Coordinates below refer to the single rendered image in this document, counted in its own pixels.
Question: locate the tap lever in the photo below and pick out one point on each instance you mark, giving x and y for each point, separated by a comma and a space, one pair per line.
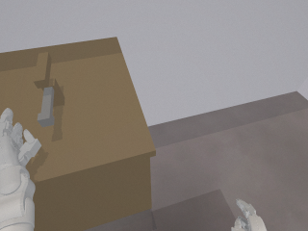
45, 117

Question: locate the counter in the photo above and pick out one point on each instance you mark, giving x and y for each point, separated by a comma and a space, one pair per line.
93, 166

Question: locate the robot left hand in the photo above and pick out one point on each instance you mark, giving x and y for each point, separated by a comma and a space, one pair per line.
12, 150

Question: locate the left robot forearm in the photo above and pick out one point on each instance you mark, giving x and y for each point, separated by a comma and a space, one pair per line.
17, 208

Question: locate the robot right hand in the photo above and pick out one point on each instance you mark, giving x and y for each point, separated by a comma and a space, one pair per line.
253, 222

